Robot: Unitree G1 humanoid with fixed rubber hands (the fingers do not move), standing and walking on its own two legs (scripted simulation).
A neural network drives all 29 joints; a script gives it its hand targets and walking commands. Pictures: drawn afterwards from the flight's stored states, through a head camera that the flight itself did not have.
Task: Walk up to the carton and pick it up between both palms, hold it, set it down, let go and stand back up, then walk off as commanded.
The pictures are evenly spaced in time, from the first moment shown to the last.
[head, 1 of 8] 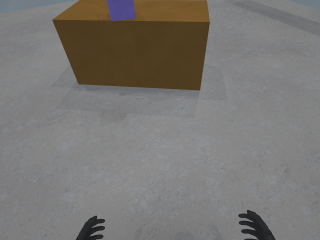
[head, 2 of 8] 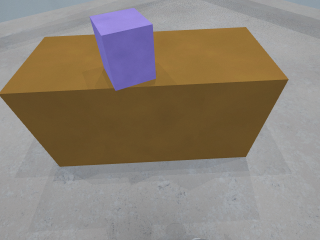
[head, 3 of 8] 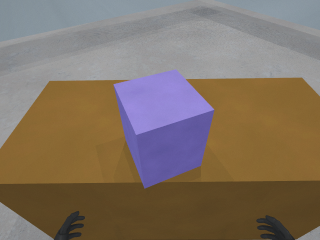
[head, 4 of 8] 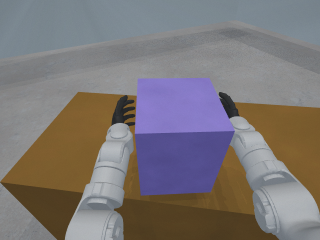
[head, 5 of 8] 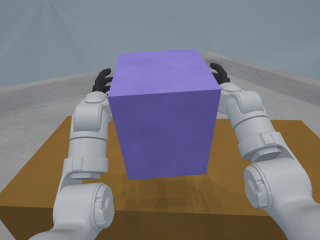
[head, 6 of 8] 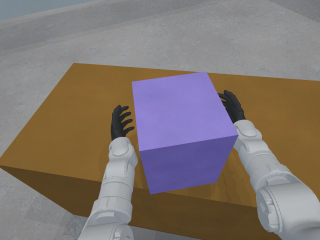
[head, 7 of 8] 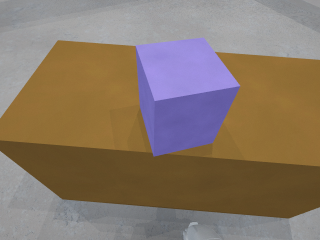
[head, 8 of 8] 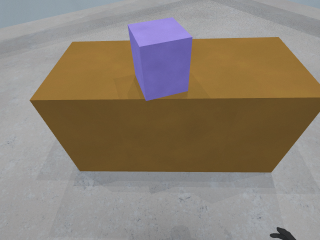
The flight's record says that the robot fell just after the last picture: no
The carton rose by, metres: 0.22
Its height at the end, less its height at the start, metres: +0.00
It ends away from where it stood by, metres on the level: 0.01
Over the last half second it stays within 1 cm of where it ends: yes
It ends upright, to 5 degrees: yes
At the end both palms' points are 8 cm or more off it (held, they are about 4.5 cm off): yes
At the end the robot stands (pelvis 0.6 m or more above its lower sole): yes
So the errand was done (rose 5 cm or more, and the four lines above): yes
